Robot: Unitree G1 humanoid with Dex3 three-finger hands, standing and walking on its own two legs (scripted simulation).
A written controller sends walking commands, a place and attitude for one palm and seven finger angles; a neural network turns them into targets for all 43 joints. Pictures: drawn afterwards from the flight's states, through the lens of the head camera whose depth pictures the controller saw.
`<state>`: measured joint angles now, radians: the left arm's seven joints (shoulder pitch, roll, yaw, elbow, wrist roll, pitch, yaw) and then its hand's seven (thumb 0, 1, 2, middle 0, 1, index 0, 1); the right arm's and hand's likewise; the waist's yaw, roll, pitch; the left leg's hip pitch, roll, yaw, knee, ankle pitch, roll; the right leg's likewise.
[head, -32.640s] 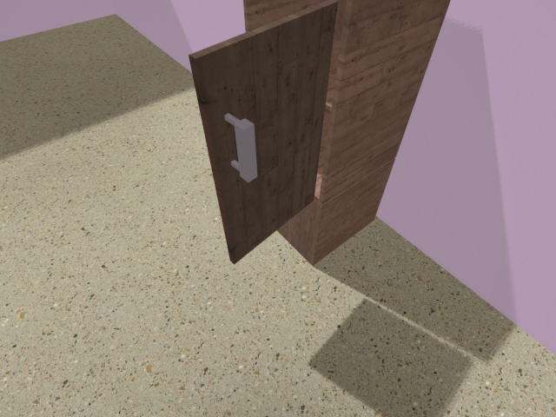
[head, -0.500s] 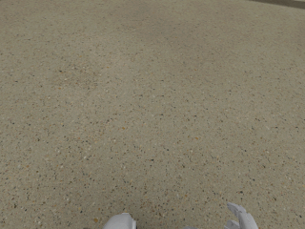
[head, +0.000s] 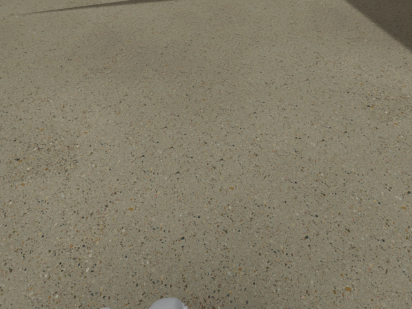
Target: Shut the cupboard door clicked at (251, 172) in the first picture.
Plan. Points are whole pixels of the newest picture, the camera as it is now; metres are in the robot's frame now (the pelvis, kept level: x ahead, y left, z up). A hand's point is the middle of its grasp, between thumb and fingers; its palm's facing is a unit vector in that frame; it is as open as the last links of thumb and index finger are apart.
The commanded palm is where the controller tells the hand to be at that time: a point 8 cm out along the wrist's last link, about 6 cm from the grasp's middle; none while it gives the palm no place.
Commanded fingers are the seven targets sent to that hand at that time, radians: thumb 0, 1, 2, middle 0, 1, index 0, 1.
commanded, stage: turn to face it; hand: left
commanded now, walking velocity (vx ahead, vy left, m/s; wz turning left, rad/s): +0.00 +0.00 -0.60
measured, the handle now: out of the picture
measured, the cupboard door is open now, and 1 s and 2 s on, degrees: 62 62 62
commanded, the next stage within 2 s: none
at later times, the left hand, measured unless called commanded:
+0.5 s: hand (123, 276) +0.20 +0.21 -0.14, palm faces -0.29 -0.93 -0.23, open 7.4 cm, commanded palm none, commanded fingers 0.00 0.90 0.90 -0.20 -0.30 -0.20 -0.30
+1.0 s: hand (143, 271) +0.22 +0.17 -0.17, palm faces -0.54 -0.82 -0.21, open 7.4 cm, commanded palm none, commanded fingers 0.00 0.90 0.90 -0.20 -0.30 -0.20 -0.30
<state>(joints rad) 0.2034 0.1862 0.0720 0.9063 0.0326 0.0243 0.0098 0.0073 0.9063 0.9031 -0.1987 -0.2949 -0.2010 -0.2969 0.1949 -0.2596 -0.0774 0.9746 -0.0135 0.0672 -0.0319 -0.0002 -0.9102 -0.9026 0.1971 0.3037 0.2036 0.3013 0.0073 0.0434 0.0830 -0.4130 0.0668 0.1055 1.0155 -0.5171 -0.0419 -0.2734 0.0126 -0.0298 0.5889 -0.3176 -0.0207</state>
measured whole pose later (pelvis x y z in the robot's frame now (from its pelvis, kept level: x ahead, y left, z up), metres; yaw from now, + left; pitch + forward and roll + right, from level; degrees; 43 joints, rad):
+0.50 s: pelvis +0.02 +0.04 +0.01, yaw -18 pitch +0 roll -2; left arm 0.12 0.27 0.09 0.86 0.02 0.09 -0.04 0.01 0.91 0.90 -0.20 -0.29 -0.20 -0.30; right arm 0.24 -0.20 -0.02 0.90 -0.03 0.02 -0.02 0.00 -0.90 -0.90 0.20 0.30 0.21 0.30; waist -0.01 0.01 0.10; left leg -0.24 0.14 0.15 0.52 -0.26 -0.02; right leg -0.39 -0.02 -0.05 0.87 -0.46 0.04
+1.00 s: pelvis +0.03 +0.04 +0.00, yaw -36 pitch +1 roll -1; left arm 0.18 0.26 0.08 0.90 0.02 0.08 -0.02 0.01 0.90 0.90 -0.20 -0.30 -0.20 -0.30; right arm 0.20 -0.22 -0.02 0.86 -0.03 0.01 -0.03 0.00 -0.90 -0.90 0.20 0.30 0.20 0.30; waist 0.01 -0.04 0.09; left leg -0.31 0.07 0.08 0.60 -0.30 0.00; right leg -0.44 0.03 0.06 0.94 -0.50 0.03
